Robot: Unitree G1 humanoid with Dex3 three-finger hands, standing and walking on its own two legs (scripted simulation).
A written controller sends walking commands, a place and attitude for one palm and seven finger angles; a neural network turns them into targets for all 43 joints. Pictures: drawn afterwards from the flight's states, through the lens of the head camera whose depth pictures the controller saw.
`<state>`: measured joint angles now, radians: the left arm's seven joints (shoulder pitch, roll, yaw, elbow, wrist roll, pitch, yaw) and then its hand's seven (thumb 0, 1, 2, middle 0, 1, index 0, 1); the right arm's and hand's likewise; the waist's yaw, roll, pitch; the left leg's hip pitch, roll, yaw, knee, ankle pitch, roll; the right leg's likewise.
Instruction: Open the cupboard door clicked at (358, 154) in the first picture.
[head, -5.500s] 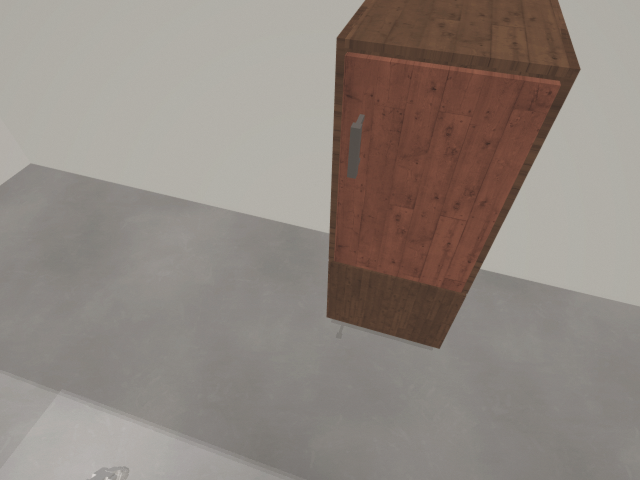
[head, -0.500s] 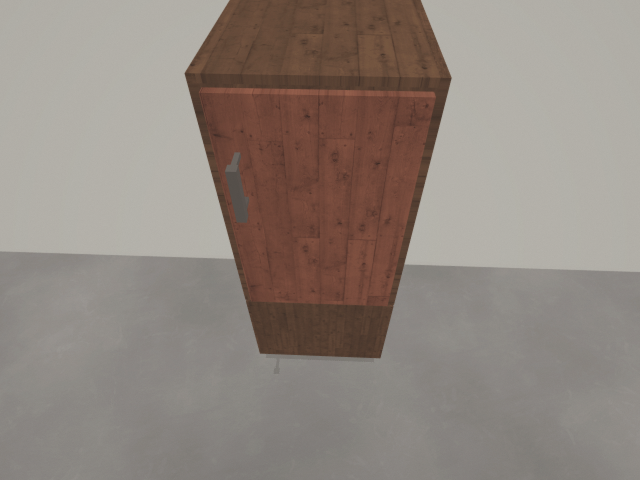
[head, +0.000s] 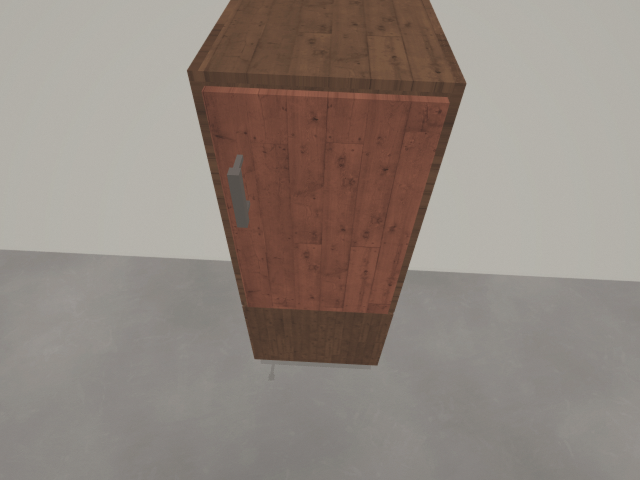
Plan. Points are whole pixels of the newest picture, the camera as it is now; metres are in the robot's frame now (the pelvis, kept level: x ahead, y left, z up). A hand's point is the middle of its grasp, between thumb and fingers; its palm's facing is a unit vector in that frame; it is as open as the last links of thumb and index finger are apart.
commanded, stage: come to a stop and stand still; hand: left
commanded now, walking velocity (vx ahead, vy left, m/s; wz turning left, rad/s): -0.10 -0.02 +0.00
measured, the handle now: (241, 191) +0.56 +0.18 +0.02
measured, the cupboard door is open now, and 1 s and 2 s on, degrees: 0 0 0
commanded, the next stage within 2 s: look again from close up in 0.92 s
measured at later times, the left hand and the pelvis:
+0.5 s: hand out of the picture +0.02 +0.20 -0.17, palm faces -0.01 -0.97 -0.24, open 7.4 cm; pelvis -0.02 +0.02 +0.00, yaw -1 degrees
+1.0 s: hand out of the picture -0.05 +0.23 -0.16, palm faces -0.03 -0.97 -0.23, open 7.4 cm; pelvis -0.04 +0.04 +0.01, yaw -1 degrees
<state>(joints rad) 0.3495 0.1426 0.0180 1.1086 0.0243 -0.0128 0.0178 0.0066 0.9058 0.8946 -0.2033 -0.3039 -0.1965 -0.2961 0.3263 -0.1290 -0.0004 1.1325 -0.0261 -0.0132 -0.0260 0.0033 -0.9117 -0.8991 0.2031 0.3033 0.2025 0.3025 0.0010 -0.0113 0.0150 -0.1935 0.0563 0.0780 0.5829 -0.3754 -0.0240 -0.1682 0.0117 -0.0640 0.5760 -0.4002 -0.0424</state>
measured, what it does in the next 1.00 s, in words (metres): shifts its weight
